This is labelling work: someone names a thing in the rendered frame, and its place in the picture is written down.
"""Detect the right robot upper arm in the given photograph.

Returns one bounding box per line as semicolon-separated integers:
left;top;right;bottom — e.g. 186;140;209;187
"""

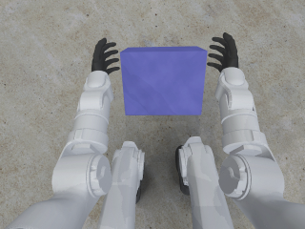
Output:
218;154;305;229

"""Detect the robot right hand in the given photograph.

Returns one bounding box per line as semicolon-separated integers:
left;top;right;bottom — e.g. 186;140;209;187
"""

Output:
207;32;239;73

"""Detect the carton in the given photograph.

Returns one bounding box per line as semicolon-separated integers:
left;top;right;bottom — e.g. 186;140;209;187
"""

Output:
120;46;208;115

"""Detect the right robot forearm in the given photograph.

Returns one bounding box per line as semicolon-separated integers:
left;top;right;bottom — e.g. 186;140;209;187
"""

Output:
214;67;285;188

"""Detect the left robot forearm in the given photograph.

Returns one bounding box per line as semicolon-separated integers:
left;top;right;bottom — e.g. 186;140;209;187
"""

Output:
51;71;114;190

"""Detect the robot left hand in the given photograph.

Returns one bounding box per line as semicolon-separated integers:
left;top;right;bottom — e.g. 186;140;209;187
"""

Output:
91;37;120;75

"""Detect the robot right shin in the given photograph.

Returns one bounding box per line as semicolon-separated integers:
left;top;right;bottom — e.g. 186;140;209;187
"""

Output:
182;136;214;185

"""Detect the robot right thigh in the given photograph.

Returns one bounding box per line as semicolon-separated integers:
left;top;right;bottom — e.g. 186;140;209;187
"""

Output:
178;142;234;229

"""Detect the left robot upper arm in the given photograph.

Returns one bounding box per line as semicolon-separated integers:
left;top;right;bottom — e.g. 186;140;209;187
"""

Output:
4;153;112;229

